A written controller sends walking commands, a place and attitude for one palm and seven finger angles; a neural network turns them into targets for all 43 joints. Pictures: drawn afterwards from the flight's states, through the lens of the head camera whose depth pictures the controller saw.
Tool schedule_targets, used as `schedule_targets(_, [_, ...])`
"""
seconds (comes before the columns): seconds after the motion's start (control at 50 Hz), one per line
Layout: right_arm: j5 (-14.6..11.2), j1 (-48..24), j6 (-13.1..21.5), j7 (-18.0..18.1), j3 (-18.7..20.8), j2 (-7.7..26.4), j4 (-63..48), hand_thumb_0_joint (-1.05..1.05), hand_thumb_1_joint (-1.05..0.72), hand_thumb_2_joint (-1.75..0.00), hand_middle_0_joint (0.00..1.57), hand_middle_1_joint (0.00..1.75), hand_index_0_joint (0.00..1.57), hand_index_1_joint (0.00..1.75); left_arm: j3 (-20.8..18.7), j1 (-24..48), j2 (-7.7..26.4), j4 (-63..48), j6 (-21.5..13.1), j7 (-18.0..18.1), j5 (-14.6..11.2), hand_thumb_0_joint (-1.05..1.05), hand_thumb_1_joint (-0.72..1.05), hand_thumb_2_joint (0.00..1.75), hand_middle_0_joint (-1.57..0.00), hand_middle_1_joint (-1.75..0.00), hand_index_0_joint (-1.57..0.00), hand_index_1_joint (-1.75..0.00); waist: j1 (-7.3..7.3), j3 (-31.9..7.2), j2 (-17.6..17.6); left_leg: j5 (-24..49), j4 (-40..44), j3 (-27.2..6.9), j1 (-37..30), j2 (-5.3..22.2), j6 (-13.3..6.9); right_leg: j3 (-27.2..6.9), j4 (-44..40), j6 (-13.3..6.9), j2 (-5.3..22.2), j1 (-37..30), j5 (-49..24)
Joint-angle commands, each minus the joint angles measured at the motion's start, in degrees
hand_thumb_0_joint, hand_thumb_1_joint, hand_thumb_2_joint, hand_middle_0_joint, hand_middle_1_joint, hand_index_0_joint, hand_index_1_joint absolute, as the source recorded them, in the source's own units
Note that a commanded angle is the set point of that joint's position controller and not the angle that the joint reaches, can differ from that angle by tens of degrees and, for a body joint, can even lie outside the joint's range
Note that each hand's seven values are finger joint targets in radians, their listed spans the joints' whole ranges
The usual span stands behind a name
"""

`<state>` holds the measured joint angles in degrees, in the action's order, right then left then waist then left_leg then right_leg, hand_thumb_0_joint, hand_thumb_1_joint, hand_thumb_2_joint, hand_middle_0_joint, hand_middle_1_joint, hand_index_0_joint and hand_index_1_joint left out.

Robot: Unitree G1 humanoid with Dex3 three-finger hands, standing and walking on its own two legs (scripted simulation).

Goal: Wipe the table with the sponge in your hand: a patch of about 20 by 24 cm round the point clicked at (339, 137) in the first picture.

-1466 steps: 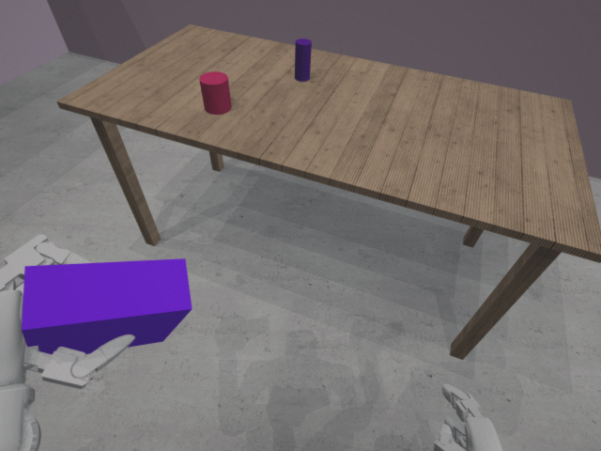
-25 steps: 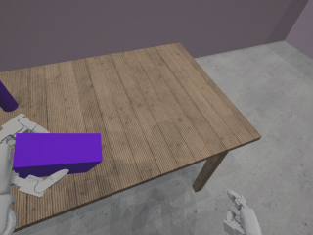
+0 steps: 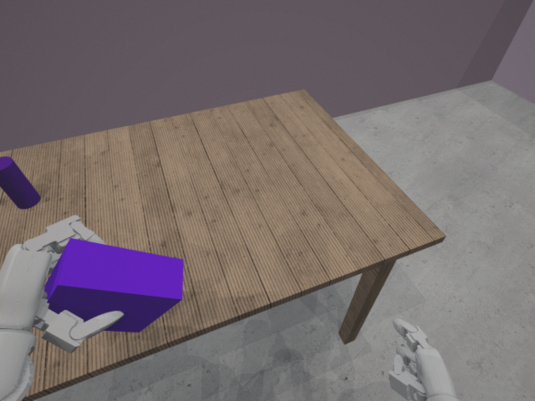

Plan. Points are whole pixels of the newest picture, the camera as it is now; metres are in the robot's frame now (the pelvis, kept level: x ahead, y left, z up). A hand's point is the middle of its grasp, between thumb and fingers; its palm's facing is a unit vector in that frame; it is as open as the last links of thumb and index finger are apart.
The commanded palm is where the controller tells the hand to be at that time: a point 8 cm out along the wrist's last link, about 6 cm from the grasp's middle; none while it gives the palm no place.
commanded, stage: turn the palm down, sponge in hand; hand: left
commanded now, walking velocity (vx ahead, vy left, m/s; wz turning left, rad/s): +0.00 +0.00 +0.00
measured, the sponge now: (128, 294) +0.22 +0.21 +0.10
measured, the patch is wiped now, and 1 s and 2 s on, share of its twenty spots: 0.00 0.00 0.00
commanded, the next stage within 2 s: move the sponge above the wiping area in 1.88 s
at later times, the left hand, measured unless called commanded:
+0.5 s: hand (85, 278) +0.21 +0.24 +0.14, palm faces +0.28 -0.49 -0.82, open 9.6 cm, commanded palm +0.18 +0.27 +0.17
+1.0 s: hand (71, 280) +0.22 +0.28 +0.11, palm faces +0.17 -0.29 -0.94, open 9.6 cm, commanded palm +0.19 +0.28 +0.17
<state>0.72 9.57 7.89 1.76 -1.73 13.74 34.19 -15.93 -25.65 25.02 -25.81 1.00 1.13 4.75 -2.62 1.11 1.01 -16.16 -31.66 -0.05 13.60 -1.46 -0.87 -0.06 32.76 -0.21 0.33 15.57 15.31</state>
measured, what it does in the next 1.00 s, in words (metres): stands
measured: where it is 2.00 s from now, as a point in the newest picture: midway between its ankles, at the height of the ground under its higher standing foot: outside the picture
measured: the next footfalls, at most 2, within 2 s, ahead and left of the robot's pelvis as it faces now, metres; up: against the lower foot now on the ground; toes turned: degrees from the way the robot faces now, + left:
none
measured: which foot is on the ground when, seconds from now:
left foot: down 0.00-1.00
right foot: down 0.00-1.00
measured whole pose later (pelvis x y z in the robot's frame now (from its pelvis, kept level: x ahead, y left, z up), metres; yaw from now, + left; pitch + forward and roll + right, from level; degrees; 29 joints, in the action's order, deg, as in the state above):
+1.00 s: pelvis +0.01 -0.01 +0.01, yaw +0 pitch -2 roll +0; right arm -1.1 5.7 1.8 6.3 -1.7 14.0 36.3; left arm -5.1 -16.6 28.5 -16.4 15.6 4.7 36.0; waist -6.0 0.2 5.5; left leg -15.1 -27.6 -0.7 10.1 -0.5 -0.2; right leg 0.5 28.0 -1.1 -0.6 11.7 13.9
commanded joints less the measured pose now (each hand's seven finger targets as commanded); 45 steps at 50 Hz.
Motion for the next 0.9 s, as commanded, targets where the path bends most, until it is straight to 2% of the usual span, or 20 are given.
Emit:
schedule_targets(0.0, [1.02,-6.35,3.39,1.57,2.84,5.10,-7.83,0.00,-0.90,-0.90,0.20,0.30,0.20,0.30,-14.14,9.33,14.62,-13.67,-10.11,8.81,3.56,0.00,0.10,1.30,-1.20,-1.60,-1.20,-1.60,-1.11,-8.23,6.90,4.37,3.72,-0.08,0.25,0.81,0.43,3.37,-3.80,-1.05,-1.77,1.05,-0.12])
schedule_targets(0.06, [0.36,-5.79,2.37,2.17,3.11,6.38,-6.93,0.00,-0.90,-0.90,0.20,0.30,0.20,0.30,-13.58,12.42,17.04,-10.33,-7.95,8.70,4.76,0.00,0.10,1.30,-1.20,-1.60,-1.20,-1.60,0.00,-7.23,7.65,3.61,2.43,0.44,1.18,0.50,0.00,1.61,-5.31,-0.74,-0.96,1.88,0.19])
schedule_targets(0.08, [0.43,-6.21,2.28,2.44,2.80,5.94,-7.40,0.00,-0.90,-0.90,0.20,0.30,0.20,0.30,-10.01,12.66,13.88,-8.84,-6.72,7.71,4.86,0.00,0.10,1.30,-1.20,-1.60,-1.20,-1.60,0.12,-7.57,6.26,4.38,2.21,0.57,1.17,0.33,-0.25,1.95,-5.46,-0.61,-0.42,1.22,-0.51])
schedule_targets(0.16, [-0.83,-7.38,1.35,4.54,2.41,6.85,-7.65,0.00,-0.90,-0.90,0.20,0.30,0.20,0.30,-8.75,14.51,17.28,-4.47,-1.53,2.98,5.70,0.00,0.10,1.30,-1.20,-1.60,-1.20,-1.60,-0.24,-5.30,3.19,2.34,2.65,1.30,1.06,0.01,-0.85,0.07,-8.17,-0.05,-0.22,1.01,2.51])
schedule_targets(0.22, [-0.76,-7.23,1.67,5.56,2.63,6.67,-8.34,0.00,-0.90,-0.90,0.20,0.30,0.20,0.30,-6.72,13.29,16.06,-5.23,-1.82,1.19,6.64,0.00,0.10,1.30,-1.20,-1.60,-1.20,-1.60,-0.96,-5.69,-0.03,3.65,2.23,1.26,0.74,-0.13,-1.24,-0.36,-8.44,0.35,0.29,0.37,2.20])
schedule_targets(0.26, [-0.72,-7.87,2.08,5.73,2.62,6.57,-8.58,0.00,-0.90,-0.90,0.20,0.30,0.20,0.30,-10.16,13.88,20.31,-6.90,-2.74,1.46,8.13,0.00,0.10,1.30,-1.20,-1.60,-1.20,-1.60,-2.03,-6.04,0.25,4.39,1.96,1.28,0.37,-0.16,-1.05,-1.60,-8.95,0.17,0.04,-0.02,2.73])
schedule_targets(0.32, [-0.44,-6.13,1.98,5.35,3.33,6.33,-8.37,0.00,-0.90,-0.90,0.20,0.30,0.20,0.30,-11.00,9.67,18.79,-5.91,-4.27,3.47,9.62,0.00,0.10,1.30,-1.20,-1.60,-1.20,-1.60,-2.68,-8.48,-0.39,8.11,1.30,1.31,0.80,-0.16,-0.98,-0.74,-6.92,0.27,0.18,-1.56,-3.13])
schedule_targets(0.36, [-0.65,-6.33,1.69,4.79,3.58,6.44,-8.63,0.00,-0.90,-0.90,0.20,0.30,0.20,0.30,-13.95,8.07,21.62,-6.69,-3.74,5.07,11.06,0.00,0.10,1.30,-1.20,-1.60,-1.20,-1.60,-3.74,-9.59,0.93,10.07,0.96,1.49,0.90,-0.24,-0.84,-1.90,-6.45,-0.07,0.03,-2.76,-6.06])
schedule_targets(0.38, [-0.75,-6.35,1.39,4.47,3.27,5.83,-9.07,0.00,-0.90,-0.90,0.20,0.30,0.20,0.30,-11.20,8.36,18.53,-6.64,-3.26,5.78,11.72,0.00,0.10,1.30,-1.20,-1.60,-1.20,-1.60,-3.26,-9.88,0.92,10.98,0.96,1.75,1.43,-0.24,-0.84,-1.02,-5.70,0.09,0.45,-3.13,-7.65])
schedule_targets(0.46, [-1.59,-5.74,-0.03,4.24,3.96,6.84,-8.95,0.00,-0.90,-0.90,0.20,0.30,0.20,0.30,-11.67,6.06,20.08,-5.25,0.51,7.74,14.48,0.00,0.10,1.30,-1.20,-1.60,-1.20,-1.60,-3.18,-9.79,1.05,12.32,0.46,1.99,1.92,-0.19,-0.78,-2.22,-5.34,-0.04,0.13,-3.40,-10.81])
schedule_targets(0.48, [-1.51,-6.11,-0.17,4.32,3.71,6.40,-9.42,0.00,-0.90,-0.90,0.20,0.30,0.20,0.30,-8.76,6.75,17.47,-5.97,1.19,7.74,15.01,0.00,0.10,1.30,-1.20,-1.60,-1.20,-1.60,-2.83,-10.36,0.61,12.47,0.41,2.14,1.65,-0.07,-1.00,-1.71,-5.04,0.24,0.56,-3.58,-11.39])
schedule_targets(0.56, [-1.78,-8.00,-0.48,5.15,3.54,6.74,-9.73,0.00,-0.90,-0.90,0.20,0.30,0.20,0.30,-7.40,9.43,19.50,-8.34,3.26,7.71,18.26,0.00,0.10,1.30,-1.20,-1.60,-1.20,-1.60,-2.59,-9.78,2.36,10.97,0.85,1.72,0.32,-0.35,-1.20,-2.56,-6.03,-0.10,-0.13,-2.34,-8.44])
schedule_targets(0.58, [-1.73,-7.89,-0.48,5.35,3.29,6.45,-9.53,0.00,-0.90,-0.90,0.20,0.30,0.20,0.30,-4.96,9.91,17.20,-6.96,3.64,7.63,19.15,0.00,0.10,1.30,-1.20,-1.60,-1.20,-1.60,-1.85,-8.98,0.55,10.59,1.11,1.67,0.52,-0.21,-1.23,-1.66,-6.05,0.11,-0.03,-1.82,-7.60])
schedule_targets(0.66, [-1.54,-9.32,-0.41,5.84,3.41,6.87,-9.30,0.00,-0.90,-0.90,0.20,0.30,0.20,0.30,-5.96,11.59,20.40,-8.80,4.08,8.00,22.91,0.00,0.10,1.30,-1.20,-1.60,-1.20,-1.60,-2.91,-10.25,2.28,10.56,2.43,0.86,-0.95,-0.34,-1.10,-2.48,-6.66,-0.68,-0.69,-2.77,-6.65])
schedule_targets(0.68, [-1.45,-9.29,-0.46,5.82,3.00,6.22,-9.24,0.00,-0.90,-0.90,0.20,0.30,0.20,0.30,-3.67,12.13,17.88,-7.65,4.49,8.15,23.72,0.00,0.10,1.30,-1.20,-1.60,-1.20,-1.60,-2.61,-10.24,1.47,10.76,2.70,1.02,-0.84,-0.29,-1.16,-1.35,-6.45,-0.52,-0.36,-2.94,-6.55])
schedule_targets(0.72, [-1.51,-9.02,-1.05,5.81,3.37,6.81,-8.35,0.00,-0.90,-0.90,0.20,0.30,0.20,0.30,-3.45,11.82,17.85,-5.20,5.75,8.21,25.04,0.00,0.10,1.30,-1.20,-1.60,-1.20,-1.60,-2.80,-9.03,1.95,10.36,3.83,0.71,-0.86,-0.07,-0.93,-1.14,-7.08,-0.74,-0.58,-3.04,-6.47])
schedule_targets(0.76, [-1.66,-11.00,-1.35,5.69,2.95,6.69,-8.54,0.00,-0.90,-0.90,0.20,0.30,0.20,0.30,-5.22,13.42,20.61,-5.61,7.30,8.30,26.60,0.00,0.10,1.30,-1.20,-1.60,-1.20,-1.60,-3.63,-9.05,3.09,10.27,4.86,0.22,-1.16,-0.21,-0.72,-2.21,-7.87,-1.35,-1.06,-4.24,-5.89])
schedule_targets(0.78, [-1.74,-11.38,-1.65,5.51,2.54,6.06,-8.45,0.00,-0.90,-0.90,0.20,0.30,0.20,0.30,-2.18,14.15,17.43,-4.31,8.28,8.08,27.43,0.00,0.10,1.30,-1.20,-1.60,-1.20,-1.60,-3.15,-9.10,2.50,10.46,5.32,0.51,-1.24,0.04,-0.62,-0.94,-7.79,-1.21,-0.79,-4.34,-5.55])
schedule_targets(0.86, [-1.92,-13.89,-2.51,5.42,2.20,6.59,-8.34,0.00,-0.90,-0.90,0.20,0.30,0.20,0.30,-1.01,16.66,18.53,-4.05,11.59,6.89,30.13,0.00,0.10,1.30,-1.20,-1.60,-1.20,-1.60,-3.64,-7.81,4.27,9.60,7.75,-0.37,-2.48,0.13,-0.50,-1.79,-9.71,-1.91,-1.43,-5.64,-4.59])
schedule_targets(0.88, [-1.91,-13.72,-2.61,5.28,1.89,6.13,-8.12,0.00,-0.90,-0.90,0.20,0.30,0.20,0.30,1.68,17.64,15.99,-3.47,12.16,6.51,31.17,0.00,0.10,1.30,-1.20,-1.60,-1.20,-1.60,-3.16,-8.46,3.44,10.73,7.78,-0.16,-3.08,0.27,-0.57,-0.68,-9.42,-1.83,-1.25,-5.94,-5.32])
